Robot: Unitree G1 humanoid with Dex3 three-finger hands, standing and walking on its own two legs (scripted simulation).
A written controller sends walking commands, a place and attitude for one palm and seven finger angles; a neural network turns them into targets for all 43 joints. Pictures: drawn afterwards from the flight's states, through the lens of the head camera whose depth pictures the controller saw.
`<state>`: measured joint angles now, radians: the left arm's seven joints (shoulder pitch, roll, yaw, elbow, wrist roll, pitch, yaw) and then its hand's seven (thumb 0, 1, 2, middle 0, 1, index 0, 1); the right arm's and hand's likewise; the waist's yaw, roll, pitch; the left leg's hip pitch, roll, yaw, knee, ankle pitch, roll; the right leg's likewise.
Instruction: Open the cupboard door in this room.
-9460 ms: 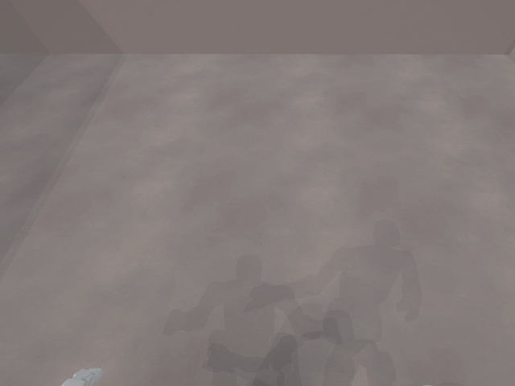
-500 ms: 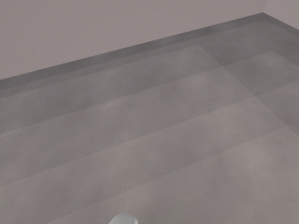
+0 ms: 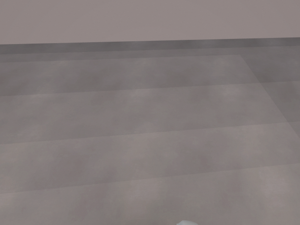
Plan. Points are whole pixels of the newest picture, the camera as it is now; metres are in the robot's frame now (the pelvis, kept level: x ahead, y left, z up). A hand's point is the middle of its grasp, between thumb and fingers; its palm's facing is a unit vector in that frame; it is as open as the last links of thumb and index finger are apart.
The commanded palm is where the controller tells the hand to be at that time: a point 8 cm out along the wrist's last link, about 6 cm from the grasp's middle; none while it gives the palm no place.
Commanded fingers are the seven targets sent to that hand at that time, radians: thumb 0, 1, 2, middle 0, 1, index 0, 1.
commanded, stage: turn or walk to find it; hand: left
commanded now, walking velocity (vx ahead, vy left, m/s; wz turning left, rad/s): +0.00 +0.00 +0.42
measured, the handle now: out of the picture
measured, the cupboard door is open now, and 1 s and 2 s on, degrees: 0 0 0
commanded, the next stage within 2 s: none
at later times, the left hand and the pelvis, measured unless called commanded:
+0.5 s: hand out of the picture -0.01 +0.15 -0.16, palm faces +0.26 -0.93 -0.26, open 7.4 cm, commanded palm none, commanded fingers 0.00 0.90 0.90 -0.20 -0.30 -0.20 -0.30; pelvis -0.03 -0.04 +0.00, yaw +14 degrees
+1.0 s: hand out of the picture -0.07 +0.22 -0.17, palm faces +0.44 -0.87 -0.24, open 7.4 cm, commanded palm none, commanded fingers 0.00 0.90 0.90 -0.20 -0.30 -0.20 -0.30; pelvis -0.06 -0.01 +0.00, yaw +25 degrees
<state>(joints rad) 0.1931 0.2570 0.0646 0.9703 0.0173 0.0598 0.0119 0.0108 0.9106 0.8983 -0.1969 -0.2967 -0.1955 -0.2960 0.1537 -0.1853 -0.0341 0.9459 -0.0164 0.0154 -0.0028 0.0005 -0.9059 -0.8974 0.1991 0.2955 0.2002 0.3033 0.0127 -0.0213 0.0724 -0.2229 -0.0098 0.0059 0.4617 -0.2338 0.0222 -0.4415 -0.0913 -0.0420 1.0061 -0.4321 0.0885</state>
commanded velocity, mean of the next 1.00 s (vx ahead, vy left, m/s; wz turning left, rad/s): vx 0.00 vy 0.00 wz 0.42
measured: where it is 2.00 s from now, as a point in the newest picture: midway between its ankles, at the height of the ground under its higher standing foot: outside the picture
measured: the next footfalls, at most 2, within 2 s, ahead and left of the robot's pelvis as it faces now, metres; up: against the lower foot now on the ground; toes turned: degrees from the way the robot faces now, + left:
right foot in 0.16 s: +0.04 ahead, -0.13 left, +0.00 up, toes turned +0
left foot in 0.66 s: -0.05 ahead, +0.10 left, +0.00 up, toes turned +24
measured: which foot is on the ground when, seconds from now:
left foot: down 0.00-0.18, up 0.20-0.64, down 0.66-1.00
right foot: up 0.00-0.14, down 0.16-0.66, up 0.68-1.00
